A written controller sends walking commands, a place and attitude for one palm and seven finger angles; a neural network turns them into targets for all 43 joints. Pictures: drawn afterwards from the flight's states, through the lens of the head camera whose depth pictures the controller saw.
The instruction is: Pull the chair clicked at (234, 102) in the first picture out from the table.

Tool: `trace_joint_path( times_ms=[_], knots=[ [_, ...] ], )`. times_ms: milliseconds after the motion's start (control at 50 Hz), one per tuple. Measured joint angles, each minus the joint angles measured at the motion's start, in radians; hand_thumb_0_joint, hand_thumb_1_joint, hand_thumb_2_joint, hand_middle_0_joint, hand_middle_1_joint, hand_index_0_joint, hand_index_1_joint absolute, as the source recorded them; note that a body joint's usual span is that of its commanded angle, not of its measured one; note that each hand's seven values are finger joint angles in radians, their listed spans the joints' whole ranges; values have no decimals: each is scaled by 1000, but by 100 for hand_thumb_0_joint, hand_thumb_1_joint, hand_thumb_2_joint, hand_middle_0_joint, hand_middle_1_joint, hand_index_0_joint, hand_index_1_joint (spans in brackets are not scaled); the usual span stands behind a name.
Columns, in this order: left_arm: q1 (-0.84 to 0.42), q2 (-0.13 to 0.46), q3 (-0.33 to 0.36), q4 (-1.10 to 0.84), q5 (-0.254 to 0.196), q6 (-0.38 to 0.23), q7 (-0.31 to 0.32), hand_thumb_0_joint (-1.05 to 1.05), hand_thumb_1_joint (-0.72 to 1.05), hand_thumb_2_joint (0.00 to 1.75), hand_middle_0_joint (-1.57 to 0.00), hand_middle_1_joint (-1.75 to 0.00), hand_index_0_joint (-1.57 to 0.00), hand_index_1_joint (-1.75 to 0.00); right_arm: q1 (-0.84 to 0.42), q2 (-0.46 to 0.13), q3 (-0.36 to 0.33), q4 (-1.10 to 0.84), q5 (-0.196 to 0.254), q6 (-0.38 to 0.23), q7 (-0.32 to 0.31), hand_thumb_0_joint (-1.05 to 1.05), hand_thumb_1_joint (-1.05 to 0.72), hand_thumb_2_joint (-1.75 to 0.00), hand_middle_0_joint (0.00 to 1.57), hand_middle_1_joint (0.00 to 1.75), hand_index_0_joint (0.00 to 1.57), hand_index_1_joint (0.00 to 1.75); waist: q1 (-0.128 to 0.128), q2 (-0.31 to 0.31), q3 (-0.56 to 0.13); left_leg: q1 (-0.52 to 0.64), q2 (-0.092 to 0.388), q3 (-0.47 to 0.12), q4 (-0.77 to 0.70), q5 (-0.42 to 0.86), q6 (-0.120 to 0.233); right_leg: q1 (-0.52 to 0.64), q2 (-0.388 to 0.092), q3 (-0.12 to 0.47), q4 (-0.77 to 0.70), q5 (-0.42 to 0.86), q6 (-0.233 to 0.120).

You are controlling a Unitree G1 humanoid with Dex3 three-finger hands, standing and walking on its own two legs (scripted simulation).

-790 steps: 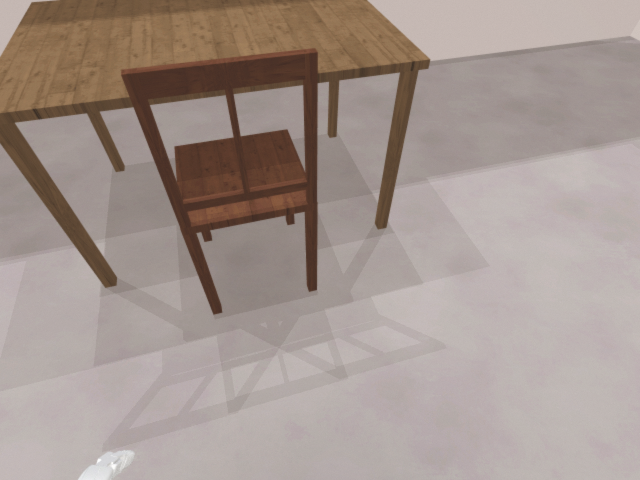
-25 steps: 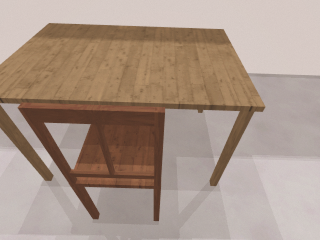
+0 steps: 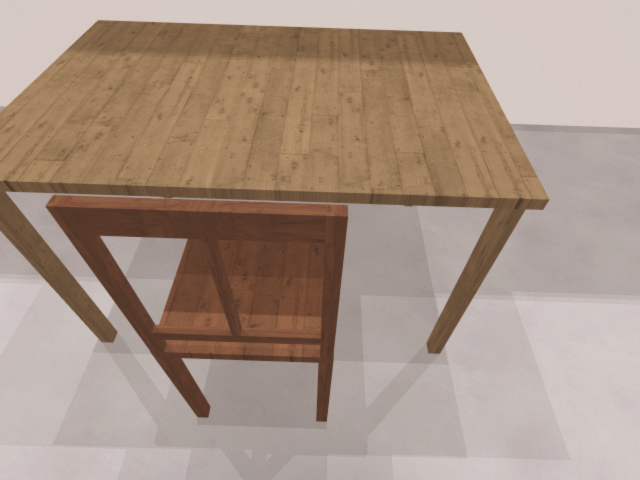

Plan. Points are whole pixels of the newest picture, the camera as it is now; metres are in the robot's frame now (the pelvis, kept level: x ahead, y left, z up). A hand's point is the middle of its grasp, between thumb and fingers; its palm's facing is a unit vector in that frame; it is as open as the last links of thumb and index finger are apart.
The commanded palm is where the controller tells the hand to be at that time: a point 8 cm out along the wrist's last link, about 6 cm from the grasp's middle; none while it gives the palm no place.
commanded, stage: look again from close up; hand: left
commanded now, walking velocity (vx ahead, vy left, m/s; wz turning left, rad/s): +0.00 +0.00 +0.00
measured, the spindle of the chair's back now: (224, 290) +0.41 +0.19 -0.08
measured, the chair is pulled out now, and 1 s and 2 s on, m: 0.00 0.00 0.00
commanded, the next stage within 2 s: raise the hand toward the chair's back in 0.04 s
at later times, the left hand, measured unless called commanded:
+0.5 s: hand (193, 442) +0.17 +0.17 -0.05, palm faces +0.04 -1.00 -0.05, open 8.7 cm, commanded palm +0.11 +0.24 -0.06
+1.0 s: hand (179, 426) +0.19 +0.19 -0.04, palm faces +0.11 -0.99 -0.03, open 13.1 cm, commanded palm +0.15 +0.24 -0.05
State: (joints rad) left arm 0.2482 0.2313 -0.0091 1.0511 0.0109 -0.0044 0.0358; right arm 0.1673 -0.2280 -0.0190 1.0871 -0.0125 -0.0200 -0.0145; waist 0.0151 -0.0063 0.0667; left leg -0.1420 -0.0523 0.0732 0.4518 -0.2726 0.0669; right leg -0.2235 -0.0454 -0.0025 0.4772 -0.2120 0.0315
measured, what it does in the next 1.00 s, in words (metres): lowers itself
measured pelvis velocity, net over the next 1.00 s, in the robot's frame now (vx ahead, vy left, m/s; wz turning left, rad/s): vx -0.02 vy -0.04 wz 0.05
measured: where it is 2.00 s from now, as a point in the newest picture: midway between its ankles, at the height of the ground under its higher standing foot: outside the picture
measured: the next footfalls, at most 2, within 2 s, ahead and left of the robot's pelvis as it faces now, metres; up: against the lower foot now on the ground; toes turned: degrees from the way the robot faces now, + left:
none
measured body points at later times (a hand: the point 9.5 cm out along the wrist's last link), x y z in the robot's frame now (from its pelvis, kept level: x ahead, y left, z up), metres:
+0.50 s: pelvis -0.03 -0.04 -0.07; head +0.01 -0.03 +0.38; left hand +0.16 +0.23 -0.05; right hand +0.17 -0.28 -0.11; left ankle -0.01 +0.07 -0.74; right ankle +0.03 -0.14 -0.74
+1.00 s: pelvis -0.02 -0.04 -0.09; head +0.06 -0.04 +0.35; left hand +0.17 +0.25 -0.04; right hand +0.17 -0.27 -0.18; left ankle -0.01 +0.07 -0.74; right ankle +0.03 -0.14 -0.74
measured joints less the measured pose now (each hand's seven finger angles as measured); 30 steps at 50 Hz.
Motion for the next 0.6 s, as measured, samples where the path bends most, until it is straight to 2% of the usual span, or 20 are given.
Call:
trace_joint_path(
  times_ms=[160,180,200,240,280,300,340,380,420,460,480,520,560,600],
  knots=[
    [0,0,-9,25,3,-6,5,1,90,90,-20,-30,-20,-30,5,-9,6,22,6,4,2,1,-90,-90,20,30,20,30,-4,0,-6,6,4,-2,-13,14,-4,11,4,-3,-22,17,-2],
    [44,-5,26,-120,-33,51,3,1,90,90,-20,-30,-20,-30,32,-7,9,-28,21,-5,-4,1,-90,-90,20,30,20,30,-7,-3,-8,-4,4,-6,-1,11,-6,3,3,-7,-11,14,-3],
    [96,-7,56,-297,-59,55,8,1,90,90,-20,-30,-20,-30,69,-1,14,-79,32,-44,-20,1,-90,-90,20,30,20,30,0,-14,-13,-8,-2,-7,3,10,-9,-10,-3,-8,13,2,-15],
    [155,-5,76,-554,-100,-9,47,2,89,90,-20,-30,-20,-30,119,10,21,-139,48,-133,-44,1,-90,-90,20,30,20,30,6,-31,-45,-24,-14,-13,15,7,-14,-41,-13,-7,66,-34,-35],
    [145,-18,92,-715,-146,-60,56,2,87,89,-20,-30,-20,-30,137,9,22,-201,54,-183,-48,1,-90,-90,20,30,20,30,-9,-22,-69,-55,-17,-30,58,-8,-15,-59,-18,-22,97,-48,-31],
    [120,-26,103,-756,-158,-104,46,2,86,88,-20,-29,-20,-29,134,5,21,-231,51,-203,-47,1,-90,-90,20,30,20,30,-20,-11,-82,-85,-14,-39,93,-20,-17,-77,-17,-33,113,-53,-27],
    [57,-36,140,-779,-178,-224,1,1,83,87,-19,-29,-19,-29,110,2,19,-291,42,-227,-36,1,-90,-90,20,30,20,30,-40,3,-112,-173,-5,-46,174,-48,-23,-153,-12,-42,171,-71,-29],
    [10,-31,178,-772,-210,-362,-78,1,80,86,-19,-28,-19,-28,79,8,14,-352,32,-245,-17,1,-90,-90,21,30,20,30,-49,-6,-149,-291,4,-38,271,-81,-32,-274,-4,-34,266,-99,-38],
    [-3,-20,213,-755,-240,-495,-189,1,76,84,-18,-28,-18,-28,49,15,4,-411,27,-260,8,1,-90,-90,21,30,20,30,-49,-26,-169,-403,18,-29,376,-120,-38,-392,7,-26,368,-128,-44],
    [15,-6,238,-720,-261,-588,-313,0,72,82,-18,-27,-18,-27,28,10,-3,-468,30,-269,28,1,-90,-90,21,30,20,30,-49,-38,-178,-498,32,-32,470,-151,-48,-487,19,-28,459,-161,-51],
    [33,2,248,-704,-269,-605,-367,0,70,81,-18,-27,-18,-27,21,4,-7,-493,34,-270,32,1,-90,-90,21,30,20,30,-46,-45,-182,-543,37,-34,518,-170,-53,-531,23,-30,503,-179,-58],
    [82,12,262,-687,-292,-590,-443,0,65,80,-17,-26,-18,-26,12,-13,-14,-536,41,-270,30,1,-90,-90,21,30,20,30,-36,-55,-187,-621,43,-42,601,-210,-59,-605,26,-39,578,-211,-67],
    [136,11,278,-701,-319,-558,-474,1,61,78,-17,-25,-17,-26,10,-34,-23,-564,44,-274,17,1,-90,-90,21,30,20,30,-21,-52,-186,-686,48,-62,669,-226,-64,-660,29,-58,637,-239,-74],
    [186,4,296,-760,-342,-553,-463,1,56,76,-17,-25,-17,-25,9,-48,-33,-568,40,-285,1,1,-90,-90,21,30,20,30,-2,-45,-181,-734,53,-85,730,-263,-72,-695,32,-81,680,-263,-81]
  ],
)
